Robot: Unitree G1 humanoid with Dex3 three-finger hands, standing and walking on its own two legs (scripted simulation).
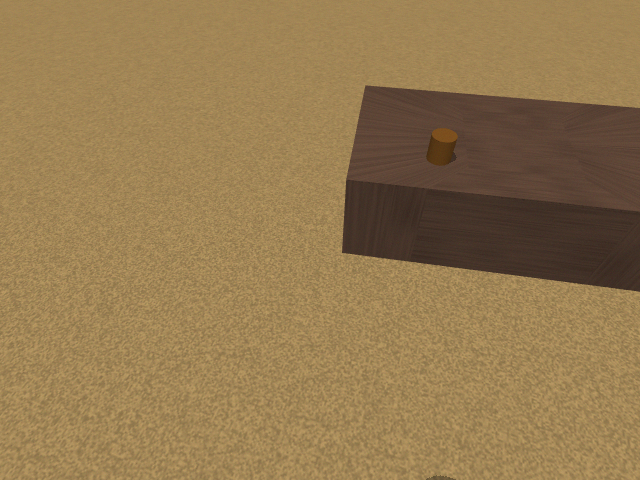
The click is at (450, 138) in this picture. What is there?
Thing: squat round
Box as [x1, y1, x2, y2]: [426, 128, 457, 165]
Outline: 438,128 432,132 426,157 430,162 442,165 449,162 457,136 453,131 449,129
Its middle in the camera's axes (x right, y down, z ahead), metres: +0.42 -0.35 +1.38
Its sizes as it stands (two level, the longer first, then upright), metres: 0.087 0.087 0.096
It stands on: a support 0.39 m high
